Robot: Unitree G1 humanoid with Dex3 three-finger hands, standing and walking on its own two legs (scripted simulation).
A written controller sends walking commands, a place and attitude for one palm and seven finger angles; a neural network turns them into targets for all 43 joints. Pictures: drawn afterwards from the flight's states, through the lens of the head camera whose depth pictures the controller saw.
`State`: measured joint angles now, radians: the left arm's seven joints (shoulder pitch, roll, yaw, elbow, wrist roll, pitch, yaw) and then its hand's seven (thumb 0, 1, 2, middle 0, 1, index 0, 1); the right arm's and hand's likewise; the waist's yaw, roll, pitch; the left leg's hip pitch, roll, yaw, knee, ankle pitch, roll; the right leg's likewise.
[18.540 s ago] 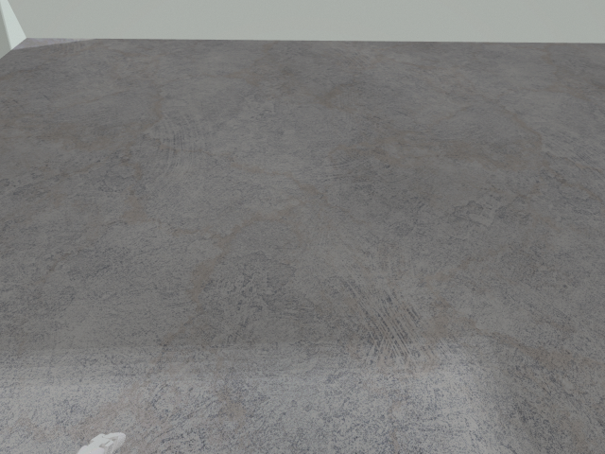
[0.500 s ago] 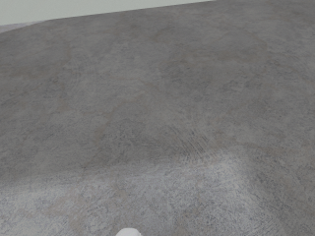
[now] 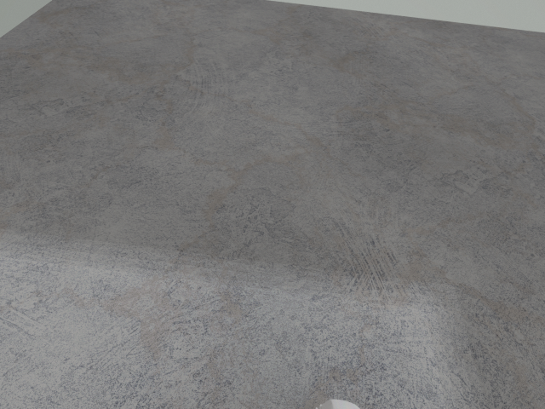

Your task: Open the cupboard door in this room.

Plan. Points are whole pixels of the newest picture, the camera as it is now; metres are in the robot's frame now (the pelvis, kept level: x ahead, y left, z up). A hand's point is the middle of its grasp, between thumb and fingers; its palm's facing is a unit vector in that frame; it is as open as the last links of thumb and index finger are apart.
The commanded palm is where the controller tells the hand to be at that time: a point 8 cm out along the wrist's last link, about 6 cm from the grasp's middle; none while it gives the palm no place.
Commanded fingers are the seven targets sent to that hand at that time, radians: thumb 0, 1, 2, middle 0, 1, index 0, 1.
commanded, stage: turn or walk to find it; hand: left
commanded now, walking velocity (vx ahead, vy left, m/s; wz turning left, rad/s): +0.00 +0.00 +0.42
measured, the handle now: out of the picture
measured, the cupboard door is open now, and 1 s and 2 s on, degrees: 0 0 0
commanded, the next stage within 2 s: stand and wait in 0.08 s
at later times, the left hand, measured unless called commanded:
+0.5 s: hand out of the picture +0.02 +0.14 -0.15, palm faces +0.23 -0.93 -0.28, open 7.3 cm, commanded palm none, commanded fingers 0.00 0.90 0.90 -0.20 -0.30 -0.20 -0.30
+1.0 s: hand out of the picture -0.11 +0.21 -0.18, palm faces +0.51 -0.83 -0.24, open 7.3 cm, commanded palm none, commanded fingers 0.00 0.90 0.90 -0.20 -0.30 -0.20 -0.30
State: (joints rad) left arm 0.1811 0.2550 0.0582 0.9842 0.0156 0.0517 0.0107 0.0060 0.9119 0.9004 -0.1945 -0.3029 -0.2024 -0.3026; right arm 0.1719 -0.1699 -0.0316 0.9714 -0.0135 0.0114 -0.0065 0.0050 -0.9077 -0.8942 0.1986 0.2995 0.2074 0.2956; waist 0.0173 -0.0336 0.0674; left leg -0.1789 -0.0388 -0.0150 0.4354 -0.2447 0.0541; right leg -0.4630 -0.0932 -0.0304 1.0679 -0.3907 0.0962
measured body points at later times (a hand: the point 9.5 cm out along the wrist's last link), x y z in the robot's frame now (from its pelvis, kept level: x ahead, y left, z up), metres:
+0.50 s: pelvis -0.02 -0.07 +0.00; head +0.01 -0.10 +0.45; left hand +0.01 +0.18 -0.12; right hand +0.05 -0.32 -0.17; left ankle -0.10 +0.10 -0.64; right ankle +0.00 -0.15 -0.74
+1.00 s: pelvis -0.06 -0.01 +0.00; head -0.04 +0.02 +0.45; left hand -0.14 +0.25 -0.16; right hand +0.15 -0.18 -0.13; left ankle -0.10 +0.07 -0.74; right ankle +0.00 -0.15 -0.66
